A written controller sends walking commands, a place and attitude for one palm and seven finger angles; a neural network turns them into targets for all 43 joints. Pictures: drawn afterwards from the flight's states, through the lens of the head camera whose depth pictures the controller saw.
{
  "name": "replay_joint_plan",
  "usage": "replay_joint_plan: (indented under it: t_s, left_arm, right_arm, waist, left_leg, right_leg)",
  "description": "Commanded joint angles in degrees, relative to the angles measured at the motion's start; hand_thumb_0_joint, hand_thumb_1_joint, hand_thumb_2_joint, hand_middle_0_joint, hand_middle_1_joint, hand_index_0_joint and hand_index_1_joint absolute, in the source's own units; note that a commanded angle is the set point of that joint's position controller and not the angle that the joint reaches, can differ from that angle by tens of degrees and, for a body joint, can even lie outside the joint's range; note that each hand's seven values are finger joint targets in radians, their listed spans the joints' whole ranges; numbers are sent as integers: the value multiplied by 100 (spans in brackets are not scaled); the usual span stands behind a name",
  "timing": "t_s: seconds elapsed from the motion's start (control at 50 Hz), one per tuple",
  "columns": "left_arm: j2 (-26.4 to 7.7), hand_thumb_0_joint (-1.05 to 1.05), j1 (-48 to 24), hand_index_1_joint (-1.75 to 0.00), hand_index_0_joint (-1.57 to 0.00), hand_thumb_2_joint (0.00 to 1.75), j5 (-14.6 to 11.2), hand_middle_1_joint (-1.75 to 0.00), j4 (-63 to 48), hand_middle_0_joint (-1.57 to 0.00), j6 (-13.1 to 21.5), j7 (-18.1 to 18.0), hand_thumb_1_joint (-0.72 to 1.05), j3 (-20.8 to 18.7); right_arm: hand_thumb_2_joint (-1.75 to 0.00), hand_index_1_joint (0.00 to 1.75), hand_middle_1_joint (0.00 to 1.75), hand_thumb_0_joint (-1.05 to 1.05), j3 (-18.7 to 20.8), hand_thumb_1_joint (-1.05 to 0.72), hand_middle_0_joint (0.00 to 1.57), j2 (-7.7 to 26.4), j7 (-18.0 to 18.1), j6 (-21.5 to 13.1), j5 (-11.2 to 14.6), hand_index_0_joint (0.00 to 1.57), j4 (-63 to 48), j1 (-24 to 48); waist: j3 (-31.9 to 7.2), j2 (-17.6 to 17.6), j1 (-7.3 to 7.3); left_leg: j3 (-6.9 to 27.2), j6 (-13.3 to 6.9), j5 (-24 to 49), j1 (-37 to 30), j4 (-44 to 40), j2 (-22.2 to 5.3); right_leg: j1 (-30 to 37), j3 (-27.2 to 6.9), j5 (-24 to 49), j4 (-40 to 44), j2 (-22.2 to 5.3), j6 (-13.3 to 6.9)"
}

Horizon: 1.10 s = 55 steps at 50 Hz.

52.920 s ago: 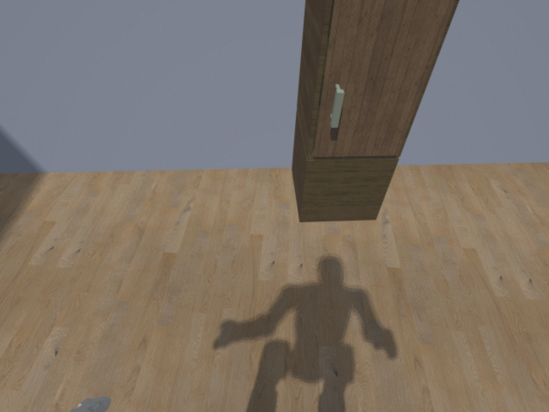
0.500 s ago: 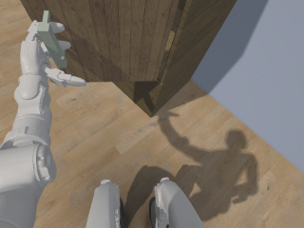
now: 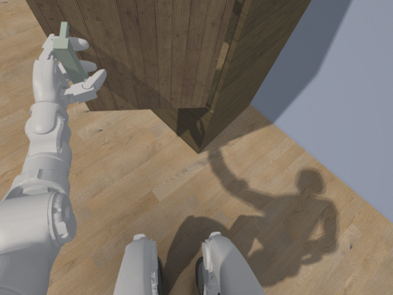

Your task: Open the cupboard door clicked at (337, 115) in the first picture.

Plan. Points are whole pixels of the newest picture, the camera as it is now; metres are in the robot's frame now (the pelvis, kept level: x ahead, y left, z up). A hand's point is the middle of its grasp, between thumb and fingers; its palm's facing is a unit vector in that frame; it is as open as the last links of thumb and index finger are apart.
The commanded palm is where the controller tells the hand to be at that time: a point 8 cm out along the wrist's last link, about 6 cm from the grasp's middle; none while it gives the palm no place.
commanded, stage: close the thumb around the handle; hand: left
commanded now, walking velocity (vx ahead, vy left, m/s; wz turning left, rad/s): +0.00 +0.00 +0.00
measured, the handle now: (75, 60) +0.57 +0.21 +0.03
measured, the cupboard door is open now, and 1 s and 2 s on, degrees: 50 77 99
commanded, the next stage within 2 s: pull the door open along its arc in 0.22 s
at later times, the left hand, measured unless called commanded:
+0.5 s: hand (86, 83) +0.51 +0.18 +0.04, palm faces +0.03 -1.00 -0.02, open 5.8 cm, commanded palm +0.48 +0.21 +0.03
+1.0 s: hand (118, 141) +0.39 +0.12 +0.04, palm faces +0.29 -0.95 +0.08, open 6.2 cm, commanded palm +0.33 +0.17 +0.03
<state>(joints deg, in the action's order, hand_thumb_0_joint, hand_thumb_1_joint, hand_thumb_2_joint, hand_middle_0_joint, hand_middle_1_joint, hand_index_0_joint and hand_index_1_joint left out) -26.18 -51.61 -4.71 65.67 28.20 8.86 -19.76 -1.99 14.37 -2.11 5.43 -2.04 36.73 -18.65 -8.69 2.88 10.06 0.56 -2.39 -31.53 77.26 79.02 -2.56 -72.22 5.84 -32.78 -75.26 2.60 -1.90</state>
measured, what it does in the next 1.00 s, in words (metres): stands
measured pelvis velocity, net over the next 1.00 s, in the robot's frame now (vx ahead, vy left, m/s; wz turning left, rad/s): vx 0.02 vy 0.00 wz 0.01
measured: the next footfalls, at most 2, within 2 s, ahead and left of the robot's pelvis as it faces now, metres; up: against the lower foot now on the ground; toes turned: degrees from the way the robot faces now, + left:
none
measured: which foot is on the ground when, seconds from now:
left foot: down 0.00-1.00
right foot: down 0.00-1.00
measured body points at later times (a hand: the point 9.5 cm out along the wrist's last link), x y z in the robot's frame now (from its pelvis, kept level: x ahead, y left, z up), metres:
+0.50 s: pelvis +0.00 +0.00 +0.00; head +0.17 +0.03 +0.42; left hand +0.51 +0.23 +0.04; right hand +0.03 -0.26 -0.11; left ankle +0.04 +0.09 -0.60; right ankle +0.02 -0.11 -0.60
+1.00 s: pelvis +0.02 +0.00 +0.03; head +0.13 +0.01 +0.46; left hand +0.37 +0.17 +0.04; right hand +0.16 -0.24 -0.09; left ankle +0.04 +0.09 -0.60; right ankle +0.02 -0.11 -0.60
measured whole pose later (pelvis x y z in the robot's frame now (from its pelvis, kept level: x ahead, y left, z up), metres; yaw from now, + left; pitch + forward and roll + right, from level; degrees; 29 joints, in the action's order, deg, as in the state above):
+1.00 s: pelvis +0.02 +0.00 +0.03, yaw +1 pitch +24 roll -1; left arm -0.1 -12.6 -3.2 28.8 29.2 -16.2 -4.8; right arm 0.6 12.2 -4.5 4.7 -2.7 30.2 -12.7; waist -11.5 1.0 3.3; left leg -2.7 -2.0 -31.8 65.0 72.4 -1.8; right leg -62.2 2.3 -33.7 -71.5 2.0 -1.8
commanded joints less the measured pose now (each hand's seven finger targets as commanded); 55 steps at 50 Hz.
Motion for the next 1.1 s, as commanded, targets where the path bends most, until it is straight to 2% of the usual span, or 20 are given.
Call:
replay_joint_plan:
  t_s: [0.0,0.06,0.08,0.1,0.18,0.2,0.24,0.3,0.32,0.46,0.56,0.74,0.76,0.78,0.8,0.84,0.88,0.96,1.0,1.08]
  left_arm:
    - [-929,0,-2530,-135,-40,90,33,-135,-1374,-40,557,102,90,63]
    - [-969,0,-2508,-135,-40,90,17,-135,-1423,-40,619,106,90,31]
    - [-827,0,-2351,-135,-40,90,15,-135,-1323,-40,601,124,90,112]
    - [-898,0,-2372,-135,-40,90,6,-135,-1197,-40,573,126,90,66]
    - [-863,0,-2398,-135,-40,90,2,-135,-1250,-40,592,161,90,107]
    - [-1075,0,-2482,-135,-40,90,16,-135,-1291,-40,601,141,90,-29]
    - [-896,0,-2454,-135,-40,90,4,-135,-1214,-40,558,149,90,101]
    - [-1063,0,-2456,-135,-40,90,7,-135,-1227,-40,573,155,90,-34]
    - [-1303,0,-2428,-135,-40,90,34,-135,-1129,-40,553,155,90,-204]
    - [-990,0,-1416,-135,-40,90,-128,-135,-1464,-40,524,290,90,-137]
    - [-751,0,-332,-135,-40,90,-261,-135,-1889,-40,432,311,90,-80]
    - [269,0,2299,-135,-40,90,-544,-135,-3408,-40,359,185,90,479]
    - [368,0,2458,-135,-40,90,-938,-135,-3681,-40,356,-561,90,-293]
    - [862,0,2784,-135,-40,90,-843,-135,-3658,-40,316,-1034,90,72]
    - [1048,0,2979,-135,-40,90,-771,-135,-3837,-40,315,-1322,90,205]
    - [1227,0,3263,-135,-40,90,-553,-135,-4281,-40,374,-1825,90,361]
    - [1533,0,3518,-135,-40,90,-277,-135,-4700,-40,479,-2356,90,626]
    - [2055,0,3616,-135,-40,90,325,-135,-4883,-40,555,-3370,90,1085]
    - [2328,0,3582,-135,-40,90,699,-135,-4731,-40,550,-3865,90,1331]
    - [2705,0,3469,-135,-40,90,1347,-135,-4757,-40,531,-4246,90,1927]
  right_arm:
    - [-90,30,30,0,402,-90,20,1123,82,-72,-4,20,-160,-1075]
    - [-90,30,30,0,397,-90,20,1112,80,-77,-15,20,-165,-1087]
    - [-90,30,30,0,399,-90,20,1091,74,-73,-6,20,-181,-1055]
    - [-90,30,30,0,389,-90,20,1111,80,-61,3,20,-158,-1039]
    - [-90,30,30,0,391,-90,20,1101,87,-58,6,20,-183,-1026]
    - [-90,30,30,0,389,-90,20,1127,98,-46,0,20,-156,-1042]
    - [-90,30,30,0,383,-90,20,1109,94,-44,10,20,-173,-1024]
    - [-90,30,30,0,385,-90,20,1129,112,-41,5,20,-178,-1031]
    - [-90,30,30,0,370,-90,20,1147,120,-31,9,20,-182,-1033]
    - [-90,30,30,0,381,-90,20,1093,76,9,60,20,-407,-899]
    - [-90,30,30,0,426,-90,20,1045,36,24,153,20,-595,-780]
    - [-90,30,30,0,532,-90,20,890,-64,-79,296,20,-966,-342]
    - [-90,30,30,0,509,-90,20,791,-31,-116,225,20,-1042,-239]
    - [-90,30,30,0,480,-90,20,713,-70,-146,195,20,-1042,-156]
    - [-90,30,30,0,489,-90,20,705,-105,-161,189,20,-1053,-112]
    - [-90,30,30,0,522,-90,20,672,-151,-169,94,20,-1093,-97]
    - [-90,30,30,0,529,-90,20,582,-193,-203,4,20,-1128,-45]
    - [-90,30,30,0,528,-90,20,477,-236,-233,-147,20,-1130,150]
    - [-90,30,30,0,522,-90,20,418,-246,-245,-197,20,-1072,303]
    - [-90,30,30,0,532,-90,20,333,-196,-334,-302,20,-1006,491]
  waist:
    - [-3372,906,209]
    - [-3358,839,198]
    - [-3364,921,180]
    - [-3183,775,222]
    - [-3277,862,207]
    - [-3225,909,194]
    - [-3157,767,257]
    - [-3232,846,204]
    - [-3206,760,166]
    - [-3403,835,-109]
    - [-3404,422,-307]
    - [-2861,30,-687]
    - [-2712,112,-1065]
    - [-2513,78,-963]
    - [-2445,0,-943]
    - [-2567,-217,-963]
    - [-2695,-84,-1033]
    - [-2431,-439,-953]
    - [-2325,-388,-942]
    - [-2479,-348,-856]
  left_leg:
    - [608,101,2527,-3362,-743,50]
    - [587,81,2602,-3329,-752,56]
    - [562,90,2623,-3340,-744,64]
    - [563,88,2498,-3202,-744,56]
    - [564,87,2536,-3249,-737,67]
    - [568,95,2569,-3268,-740,47]
    - [540,68,2448,-3129,-720,70]
    - [553,80,2517,-3192,-723,56]
    - [526,67,2461,-3027,-693,68]
    - [472,98,2663,-3256,-847,76]
    - [363,89,2712,-3107,-990,110]
    - [126,124,2649,-3027,-1346,159]
    - [61,164,2733,-2937,-1439,168]
    - [60,208,2670,-2930,-1487,159]
    - [74,231,2653,-2939,-1483,143]
    - [63,240,2786,-2942,-1450,152]
    - [55,270,3039,-3085,-1426,162]
    - [84,249,2668,-2811,-1367,197]
    - [74,243,2429,-2723,-1358,236]
    - [58,209,2073,-2778,-1302,277]
  right_leg:
    - [743,-327,1922,867,86,-4]
    - [885,-345,2030,859,95,-9]
    - [856,-346,2052,874,91,-3]
    - [832,-345,1983,899,93,4]
    - [840,-350,2002,871,90,-1]
    - [816,-341,2007,865,89,-7]
    - [863,-362,1991,900,91,11]
    - [849,-357,2005,870,87,6]
    - [945,-377,1996,860,90,6]
    - [1178,-358,2170,831,78,-11]
    - [1699,-401,2483,917,84,15]
    - [2270,-394,2752,1134,35,39]
    - [2331,-338,2725,1127,17,35]
    - [2233,-287,2628,1131,21,60]
    - [2192,-269,2581,1116,5,56]
    - [2376,-287,2770,1055,-9,53]
    - [2435,-304,2976,974,-35,34]
    - [2439,-328,2854,951,-54,17]
    - [2345,-348,2683,964,-96,21]
    - [2264,-380,2418,1049,-117,3]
